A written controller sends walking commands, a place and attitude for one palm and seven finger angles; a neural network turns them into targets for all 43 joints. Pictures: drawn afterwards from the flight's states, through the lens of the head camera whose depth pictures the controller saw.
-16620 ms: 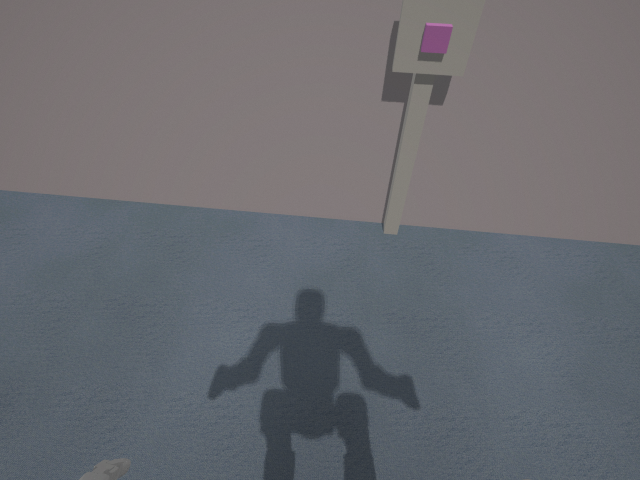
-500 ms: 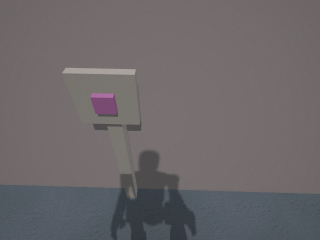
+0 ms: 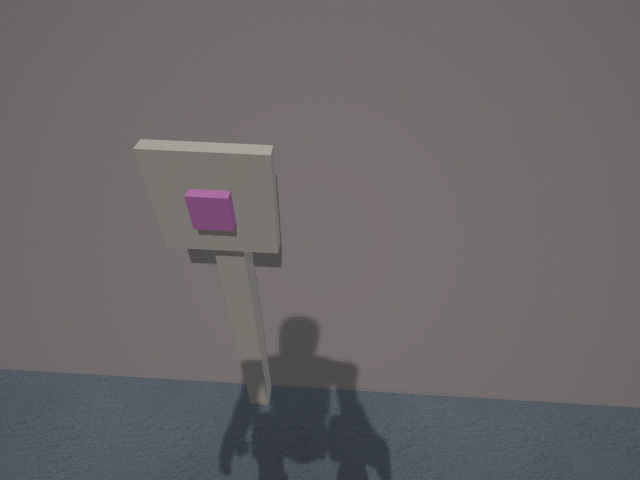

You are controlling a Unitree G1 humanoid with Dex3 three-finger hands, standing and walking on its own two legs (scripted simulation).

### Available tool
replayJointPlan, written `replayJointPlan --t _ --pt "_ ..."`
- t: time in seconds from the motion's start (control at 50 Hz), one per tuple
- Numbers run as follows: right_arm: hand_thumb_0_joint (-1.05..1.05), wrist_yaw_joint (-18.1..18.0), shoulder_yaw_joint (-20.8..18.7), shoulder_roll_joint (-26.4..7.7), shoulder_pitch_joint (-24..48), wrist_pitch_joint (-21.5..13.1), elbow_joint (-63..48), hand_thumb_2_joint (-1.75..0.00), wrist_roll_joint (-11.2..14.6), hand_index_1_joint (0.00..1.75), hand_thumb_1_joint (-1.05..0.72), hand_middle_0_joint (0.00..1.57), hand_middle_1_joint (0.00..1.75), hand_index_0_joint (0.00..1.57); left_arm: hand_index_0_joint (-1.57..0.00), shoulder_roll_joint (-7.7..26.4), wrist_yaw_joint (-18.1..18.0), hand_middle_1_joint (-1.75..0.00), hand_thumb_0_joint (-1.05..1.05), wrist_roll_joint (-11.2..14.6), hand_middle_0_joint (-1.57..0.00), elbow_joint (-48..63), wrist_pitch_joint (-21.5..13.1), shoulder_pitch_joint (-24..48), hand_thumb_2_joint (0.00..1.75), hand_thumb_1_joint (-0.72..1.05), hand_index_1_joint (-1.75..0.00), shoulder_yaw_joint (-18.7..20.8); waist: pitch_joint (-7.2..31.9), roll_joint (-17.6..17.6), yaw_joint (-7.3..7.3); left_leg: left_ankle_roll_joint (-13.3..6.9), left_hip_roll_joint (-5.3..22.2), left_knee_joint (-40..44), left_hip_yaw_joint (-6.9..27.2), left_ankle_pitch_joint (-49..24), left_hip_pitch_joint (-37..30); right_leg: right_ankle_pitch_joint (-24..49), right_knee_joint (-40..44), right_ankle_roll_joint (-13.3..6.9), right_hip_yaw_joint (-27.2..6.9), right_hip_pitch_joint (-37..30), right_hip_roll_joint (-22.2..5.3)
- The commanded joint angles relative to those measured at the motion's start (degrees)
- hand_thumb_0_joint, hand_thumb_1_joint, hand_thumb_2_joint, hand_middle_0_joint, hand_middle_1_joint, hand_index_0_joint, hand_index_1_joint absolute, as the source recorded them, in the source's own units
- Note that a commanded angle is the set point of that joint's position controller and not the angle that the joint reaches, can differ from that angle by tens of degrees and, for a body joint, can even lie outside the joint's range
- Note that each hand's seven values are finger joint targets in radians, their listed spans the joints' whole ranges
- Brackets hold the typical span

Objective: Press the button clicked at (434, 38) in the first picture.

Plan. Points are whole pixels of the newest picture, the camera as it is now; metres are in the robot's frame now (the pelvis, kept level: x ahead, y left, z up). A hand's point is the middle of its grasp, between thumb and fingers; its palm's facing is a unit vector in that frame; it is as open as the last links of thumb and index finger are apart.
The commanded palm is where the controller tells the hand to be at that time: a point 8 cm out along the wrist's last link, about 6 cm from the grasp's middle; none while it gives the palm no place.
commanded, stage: look again from close up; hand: left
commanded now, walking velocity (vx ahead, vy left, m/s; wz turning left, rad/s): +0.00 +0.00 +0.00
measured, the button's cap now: (212, 209) +0.51 +0.21 +0.07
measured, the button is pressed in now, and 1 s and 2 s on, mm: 0 0 0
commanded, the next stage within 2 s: shuffle to correct the standing spot in 0.52 s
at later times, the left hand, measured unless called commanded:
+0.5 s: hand out of the picture -0.03 +0.18 -0.17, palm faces +0.02 -0.98 -0.19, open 7.4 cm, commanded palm none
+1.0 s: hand out of the picture -0.03 +0.17 -0.18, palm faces +0.06 -0.99 -0.13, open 7.4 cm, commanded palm none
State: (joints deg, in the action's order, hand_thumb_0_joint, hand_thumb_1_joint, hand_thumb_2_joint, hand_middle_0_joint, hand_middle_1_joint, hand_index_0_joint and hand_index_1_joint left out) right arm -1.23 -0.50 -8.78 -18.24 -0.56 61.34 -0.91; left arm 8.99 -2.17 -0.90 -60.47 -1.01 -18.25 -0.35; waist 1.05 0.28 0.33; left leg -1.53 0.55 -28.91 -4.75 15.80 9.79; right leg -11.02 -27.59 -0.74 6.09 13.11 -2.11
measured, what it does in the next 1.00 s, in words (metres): stands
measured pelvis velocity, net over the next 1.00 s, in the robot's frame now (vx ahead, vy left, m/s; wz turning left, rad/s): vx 0.01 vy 0.02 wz -0.01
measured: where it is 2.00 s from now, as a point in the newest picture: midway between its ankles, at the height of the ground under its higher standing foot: outside the picture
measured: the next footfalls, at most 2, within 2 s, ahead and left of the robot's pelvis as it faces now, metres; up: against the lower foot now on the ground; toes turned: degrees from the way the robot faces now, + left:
none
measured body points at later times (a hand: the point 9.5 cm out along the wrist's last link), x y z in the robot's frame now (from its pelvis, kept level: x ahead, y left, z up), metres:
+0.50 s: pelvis -0.02 +0.00 +0.00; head -0.03 +0.01 +0.45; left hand -0.03 +0.23 -0.16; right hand -0.03 -0.23 -0.15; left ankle +0.00 +0.10 -0.74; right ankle +0.05 -0.11 -0.74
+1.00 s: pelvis +0.01 +0.02 +0.00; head +0.00 +0.04 +0.45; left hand -0.03 +0.23 -0.17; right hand -0.03 -0.19 -0.16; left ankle +0.00 +0.10 -0.74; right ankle +0.05 -0.11 -0.73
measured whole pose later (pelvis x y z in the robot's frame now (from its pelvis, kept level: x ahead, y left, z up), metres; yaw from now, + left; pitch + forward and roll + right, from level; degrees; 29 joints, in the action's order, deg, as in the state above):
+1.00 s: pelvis +0.01 +0.02 +0.00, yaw -1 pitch -2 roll -1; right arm -1.3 -0.9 -6.6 -21.7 -0.1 63.8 -1.3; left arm 6.2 -1.2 -1.6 -62.6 0.3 -23.6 1.3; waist 0.3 -0.7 0.1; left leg -3.8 -0.9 -30.5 -5.5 17.3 11.2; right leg -16.1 -30.9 -1.2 3.0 15.5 -2.1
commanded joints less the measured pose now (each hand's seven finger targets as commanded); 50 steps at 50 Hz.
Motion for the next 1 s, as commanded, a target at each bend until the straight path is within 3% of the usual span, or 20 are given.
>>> replayJointPlan --t 0.0,0.34,0.44,0.6,0.66,0.72,0.78,0.84,0.88,0.9,0.94,0.98 --pt "0.0 -0.21 -1.05 -6.77 -2.03 -0.83 -1.72 -0.9 0.15 0.3 -0.9 0.2 0.3 0.2 -0.2 6.44 -0.3 -0.3 0.0 0.07 -0.2 1.92 -0.63 -2.12 0.9 0.9 -0.3 1.41 -6.86 -1.02 -0.39 -0.71 5.29 9.53 6.85 0.13 7.71 -0.51 7.07 -1.57 -7.6 -1.46 -4.69" --pt "0.0 0.3 -1.06 -7.13 -1.58 0.03 0.21 -0.9 0.06 0.3 -0.9 0.2 0.3 0.2 -0.2 7.28 -0.05 -0.3 0.0 -0.11 -0.2 1.18 -0.45 -1.64 0.9 0.9 -0.3 1.57 -6.9 -1.33 -0.19 -0.22 4.63 10.86 6.49 4.94 7.7 -9.63 11.34 -1.1 -8.91 0.14 -5.36" --pt "0.0 0.25 -1.08 -6.97 -1.83 -0.02 0.57 -0.9 0.1 0.3 -0.9 0.2 0.3 0.2 -0.2 6.62 -0.03 -0.3 0.0 -0.18 -0.2 0.43 -0.32 -2.66 0.9 0.9 -0.3 1.42 -6.7 0.61 -0.37 -0.35 5.03 12.03 7.32 6.76 8.49 -8.62 10.77 -0.85 -8.45 -0.31 -5.02" --pt "0.0 0.12 -0.96 -6.49 -2.63 -0.27 1.08 -0.9 0.21 0.3 -0.9 0.2 0.3 0.2 -0.2 5.25 -0.15 -0.3 0.0 -0.18 -0.2 -0.38 -0.46 -3.91 0.9 0.9 -0.3 1.13 -6.36 -0.29 -0.33 -0.38 5.6 12.63 7.68 5.12 8.04 -5.21 9.84 -0.77 -7.8 -0.87 -4.89" --pt "0.0 0.21 -0.62 -4.97 -4.56 0.37 1.89 -0.9 -0.06 0.3 -0.9 0.2 0.3 0.2 -0.2 3.69 -0.19 -0.3 0.0 -0.42 -0.2 -1.16 -0.1 -5.74 0.9 0.9 -0.3 1.0 -6.14 -1.42 -0.35 -0.34 4.86 11.86 6.89 11.5 8.5 -12.84 10.0 -0.62 -8.13 -0.71 -4.6" --pt "0.0 0.32 -1.03 -5.03 -4.76 0.98 1.48 -0.9 -0.41 0.3 -0.9 0.2 0.3 0.2 -0.2 3.89 0.02 -0.3 0.0 -0.78 -0.2 -0.81 0.41 -6.86 0.9 0.9 -0.3 1.71 -9.58 -1.84 -0.79 -0.84 4.27 11.02 6.68 18.38 11.71 -21.45 10.3 -1.02 -9.14 2.67 -4.48" --pt "0.0 0.3 -1.02 -4.09 -5.28 1.04 0.85 -0.9 -0.5 0.3 -0.9 0.2 0.3 0.2 -0.2 4.08 0.19 -0.3 0.0 -0.67 -0.2 -0.48 0.45 -7.83 0.9 0.9 -0.3 2.44 -11.3 -3.81 -0.66 -0.93 2.65 7.17 5.3 16.57 13.31 -23.96 10.7 -2.56 -11.8 3.61 -5.55" --pt "0.0 0.06 -1.17 -3.42 -6.39 0.7 0.51 -0.9 -0.47 0.3 -0.9 0.2 0.3 0.2 -0.2 3.63 0.59 -0.3 0.0 -0.42 -0.2 -0.04 0.47 -7.93 0.9 0.9 -0.3 3.13 -9.49 -2.85 -0.17 -1.38 2.42 6.05 5.25 16.48 11.31 -24.03 9.15 -3.43 -11.8 4.61 -5.42" --pt "0.0 -0.09 -1.42 -4.12 -7.0 0.29 0.38 -0.9 -0.41 0.3 -0.9 0.2 0.3 0.2 -0.2 2.75 0.78 -0.3 0.0 -0.44 -0.2 0.59 0.36 -7.6 0.9 0.9 -0.3 3.19 -8.34 -0.82 0.15 -2.29 4.06 7.93 7.6 18.14 9.92 -22.08 6.14 -3.33 -10.01 5.21 -3.88" --pt "0.0 -0.19 -1.49 -4.33 -7.2 0.07 0.48 -0.9 -0.37 0.3 -0.9 0.2 0.3 0.2 -0.2 1.65 0.83 -0.3 0.0 -0.51 -0.2 0.94 0.42 -6.77 0.9 0.9 -0.3 3.08 -9.27 1.83 0.45 -2.83 5.76 10.87 9.75 18.98 9.44 -18.85 3.27 -2.75 -7.87 6.41 -2.46" --pt "0.0 -0.62 -1.56 -5.32 -7.05 -0.57 0.87 -0.9 -0.04 0.3 -0.9 0.2 0.3 0.2 -0.2 -1.05 0.94 -0.3 0.0 -0.69 -0.2 1.03 0.22 -5.86 0.9 0.9 -0.3 2.18 -9.4 6.37 0.25 -4.37 10.72 16.61 15.32 17.23 7.07 -7.23 -3.39 -1.21 -2.77 6.69 0.49" --pt "0.0 -0.99 -1.46 -4.9 -5.81 -0.95 0.89 -0.9 0.24 0.3 -0.9 0.2 0.3 0.2 -0.2 -1.99 0.82 -0.3 0.0 -0.85 -0.2 0.69 0.29 -5.44 0.9 0.9 -0.3 1.63 -9.82 5.54 -0.39 -4.82 11.99 17.05 15.4 10.66 6.57 -4.01 -2.47 -0.48 -2.65 5.63 0.05"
